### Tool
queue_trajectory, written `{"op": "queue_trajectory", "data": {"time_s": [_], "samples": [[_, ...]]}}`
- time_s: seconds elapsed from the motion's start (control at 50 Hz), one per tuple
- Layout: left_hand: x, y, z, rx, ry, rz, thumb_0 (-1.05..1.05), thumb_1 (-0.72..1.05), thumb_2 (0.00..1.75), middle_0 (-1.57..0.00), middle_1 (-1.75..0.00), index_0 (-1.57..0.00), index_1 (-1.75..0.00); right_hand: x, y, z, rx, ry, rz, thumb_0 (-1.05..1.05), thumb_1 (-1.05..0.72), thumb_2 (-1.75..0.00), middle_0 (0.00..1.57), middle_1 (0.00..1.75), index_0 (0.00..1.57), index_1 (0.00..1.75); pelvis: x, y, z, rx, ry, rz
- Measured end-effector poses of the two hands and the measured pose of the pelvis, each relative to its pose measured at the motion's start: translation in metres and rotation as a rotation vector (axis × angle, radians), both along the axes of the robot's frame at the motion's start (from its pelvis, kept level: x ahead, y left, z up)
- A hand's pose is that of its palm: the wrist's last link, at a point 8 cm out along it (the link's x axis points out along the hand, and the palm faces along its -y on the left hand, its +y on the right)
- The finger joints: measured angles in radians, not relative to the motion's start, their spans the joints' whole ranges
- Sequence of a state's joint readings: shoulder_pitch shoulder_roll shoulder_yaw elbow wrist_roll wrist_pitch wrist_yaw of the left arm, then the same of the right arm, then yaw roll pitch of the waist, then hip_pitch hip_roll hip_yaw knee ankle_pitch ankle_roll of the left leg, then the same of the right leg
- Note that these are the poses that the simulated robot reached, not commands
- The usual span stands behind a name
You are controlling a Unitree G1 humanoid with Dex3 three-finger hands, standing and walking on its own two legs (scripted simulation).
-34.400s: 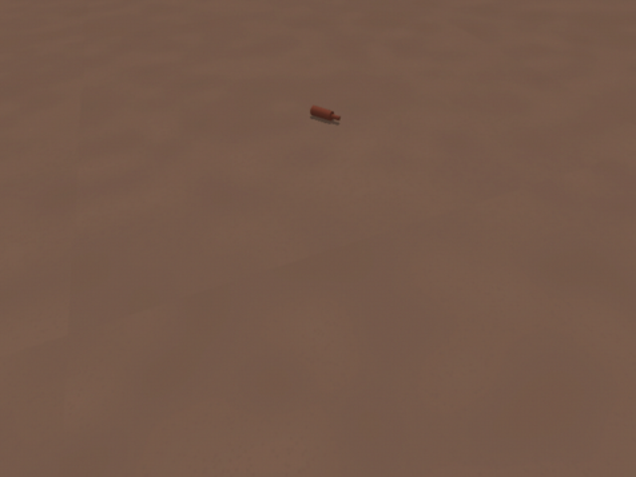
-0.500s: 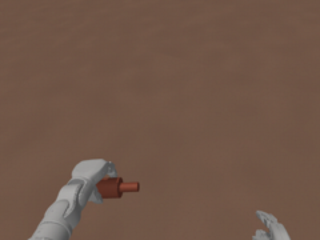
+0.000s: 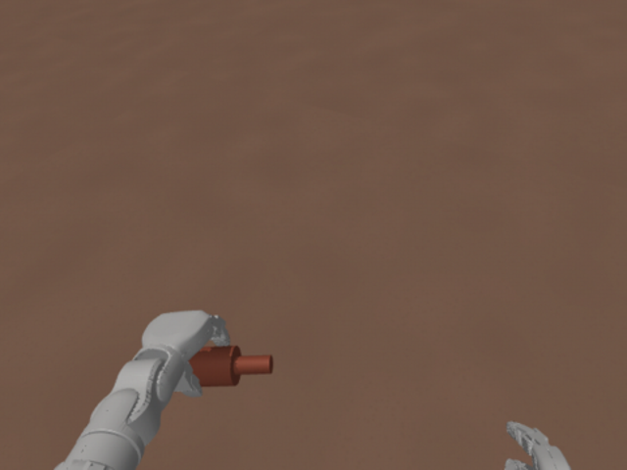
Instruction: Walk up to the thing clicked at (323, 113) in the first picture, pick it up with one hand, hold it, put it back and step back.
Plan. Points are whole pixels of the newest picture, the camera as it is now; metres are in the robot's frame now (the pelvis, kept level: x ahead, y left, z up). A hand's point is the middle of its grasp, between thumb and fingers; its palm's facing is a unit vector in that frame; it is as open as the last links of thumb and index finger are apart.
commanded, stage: crouch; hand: left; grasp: from above
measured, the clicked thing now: (209, 366) +0.30 +0.20 -0.08
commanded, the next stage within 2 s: lower in 1.90 s
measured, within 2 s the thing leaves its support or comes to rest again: neither
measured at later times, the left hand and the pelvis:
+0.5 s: hand (214, 384) +0.32 +0.24 -0.21, palm faces -0.42 +0.07 -0.91, open 8.5 cm; pelvis -0.04 +0.01 -0.11, yaw +1 degrees
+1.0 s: hand (242, 399) +0.37 +0.24 -0.45, palm faces -0.47 +0.01 -0.88, open 8.7 cm; pelvis -0.08 +0.01 -0.30, yaw -1 degrees
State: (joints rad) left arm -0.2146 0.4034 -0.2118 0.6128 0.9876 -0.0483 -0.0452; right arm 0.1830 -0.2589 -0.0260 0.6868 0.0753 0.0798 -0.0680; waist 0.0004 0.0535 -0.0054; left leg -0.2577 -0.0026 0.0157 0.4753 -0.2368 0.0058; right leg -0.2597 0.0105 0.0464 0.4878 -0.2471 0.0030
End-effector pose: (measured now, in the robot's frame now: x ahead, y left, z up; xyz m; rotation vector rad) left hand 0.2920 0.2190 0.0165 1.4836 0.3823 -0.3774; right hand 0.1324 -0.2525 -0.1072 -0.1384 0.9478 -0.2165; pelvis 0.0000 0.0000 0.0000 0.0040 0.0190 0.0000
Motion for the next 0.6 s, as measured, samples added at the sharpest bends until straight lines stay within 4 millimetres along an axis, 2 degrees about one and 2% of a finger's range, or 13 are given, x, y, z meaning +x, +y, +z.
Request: {"op": "queue_trajectory", "data": {"time_s": [0.14,0.22,0.3,0.42,0.5,0.6], "samples": [[-0.002,0.002,-0.015,0.010,0.004,0.008,0.01,0.27,0.19,-0.77,-0.46,-0.85,-0.34,-0.003,0.000,-0.001,-0.002,0.014,0.005,0.01,-0.90,-0.89,0.20,0.30,0.20,0.30,-0.002,0.000,-0.002,0.000,0.013,0.008],[-0.004,0.004,-0.038,0.015,0.021,0.000,0.01,0.27,0.20,-0.78,-0.45,-0.85,-0.33,-0.010,-0.002,-0.006,-0.021,0.045,0.018,0.01,-0.90,-0.89,0.20,0.30,0.20,0.30,-0.008,-0.001,-0.008,-0.002,0.047,0.016],[-0.001,0.006,-0.071,0.042,0.025,-0.026,0.01,0.27,0.20,-0.78,-0.45,-0.86,-0.33,-0.024,-0.009,-0.021,-0.053,0.091,0.036,0.01,-0.90,-0.89,0.20,0.30,0.20,0.30,-0.017,-0.001,-0.025,-0.009,0.122,0.023],[0.016,0.010,-0.130,0.085,-0.035,-0.062,0.00,0.26,0.21,-0.78,-0.46,-0.85,-0.35,-0.059,-0.023,-0.066,-0.106,0.174,0.030,0.01,-0.90,-0.89,0.20,0.30,0.20,0.30,-0.033,0.002,-0.073,-0.028,0.265,0.026],[0.032,0.013,-0.171,0.106,-0.055,-0.055,0.00,0.26,0.21,-0.77,-0.48,-0.84,-0.38,-0.091,-0.028,-0.104,-0.131,0.247,0.002,0.00,-0.90,-0.89,0.20,0.30,0.20,0.30,-0.044,0.005,-0.109,-0.038,0.349,0.022],[0.050,0.015,-0.222,0.109,-0.064,-0.021,0.00,0.25,0.24,-0.75,-0.50,-0.82,-0.40,-0.133,-0.025,-0.154,-0.139,0.333,-0.037,0.01,-0.90,-0.89,0.20,0.30,0.20,0.30,-0.057,0.009,-0.155,-0.047,0.443,0.016]]}}
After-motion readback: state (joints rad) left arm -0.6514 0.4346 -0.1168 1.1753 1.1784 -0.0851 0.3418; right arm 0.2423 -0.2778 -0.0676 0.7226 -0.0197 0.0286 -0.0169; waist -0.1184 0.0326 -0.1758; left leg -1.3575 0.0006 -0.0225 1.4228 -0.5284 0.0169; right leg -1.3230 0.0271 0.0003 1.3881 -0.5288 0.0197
